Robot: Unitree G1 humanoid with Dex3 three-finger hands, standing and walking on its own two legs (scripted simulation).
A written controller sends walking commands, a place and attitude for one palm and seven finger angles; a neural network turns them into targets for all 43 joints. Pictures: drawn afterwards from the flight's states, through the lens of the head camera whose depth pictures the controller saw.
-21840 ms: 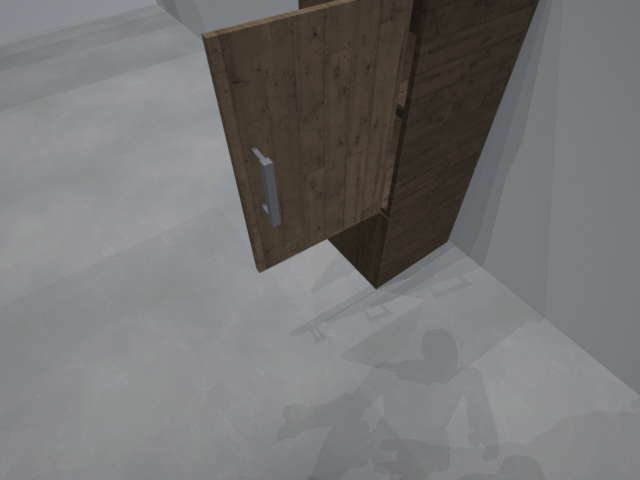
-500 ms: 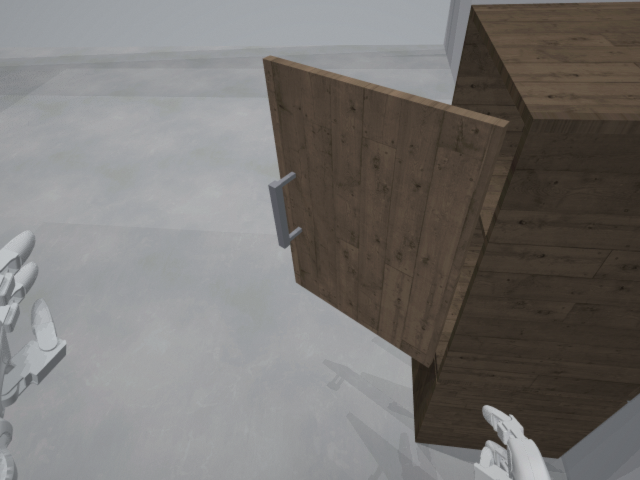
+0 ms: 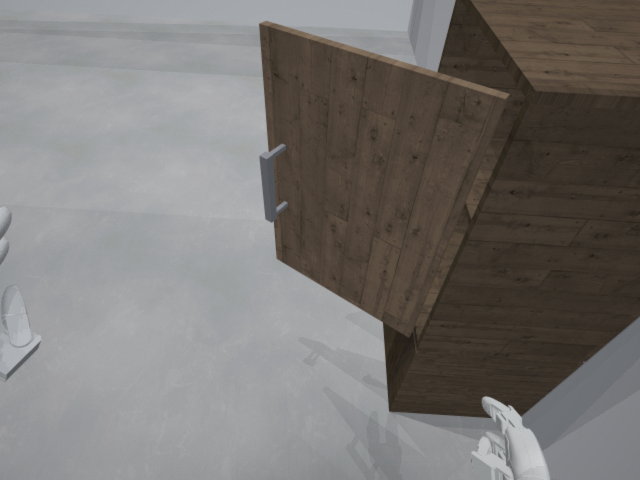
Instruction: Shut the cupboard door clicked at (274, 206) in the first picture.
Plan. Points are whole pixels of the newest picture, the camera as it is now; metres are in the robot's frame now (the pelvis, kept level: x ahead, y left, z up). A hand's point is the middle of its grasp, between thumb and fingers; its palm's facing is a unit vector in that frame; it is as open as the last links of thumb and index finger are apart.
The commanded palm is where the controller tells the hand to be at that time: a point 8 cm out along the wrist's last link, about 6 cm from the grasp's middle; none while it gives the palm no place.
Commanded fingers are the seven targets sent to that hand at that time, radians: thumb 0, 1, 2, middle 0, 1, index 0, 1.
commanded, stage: step back with the hand held close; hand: left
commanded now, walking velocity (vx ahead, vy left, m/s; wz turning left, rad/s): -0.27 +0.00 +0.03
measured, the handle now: (275, 184) +0.68 +0.12 -0.04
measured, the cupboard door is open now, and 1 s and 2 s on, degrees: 58 58 58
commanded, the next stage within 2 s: stop stepping back and stand still in 0.86 s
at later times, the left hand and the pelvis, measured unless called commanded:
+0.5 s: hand out of the picture +0.15 +0.27 +0.16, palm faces +0.44 -0.76 -0.47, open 7.5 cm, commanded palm +0.07 +0.31 +0.19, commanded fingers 0.00 0.90 0.90 -0.20 -0.30 -0.20 -0.30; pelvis -0.06 +0.00 -0.02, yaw +2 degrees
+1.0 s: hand out of the picture +0.04 +0.18 +0.19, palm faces +0.22 -0.79 -0.58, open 7.5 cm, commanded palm +0.00 +0.25 +0.19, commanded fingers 0.00 0.90 0.90 -0.20 -0.30 -0.20 -0.30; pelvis -0.16 -0.05 +0.00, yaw -3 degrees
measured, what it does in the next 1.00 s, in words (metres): walks backwards: right foot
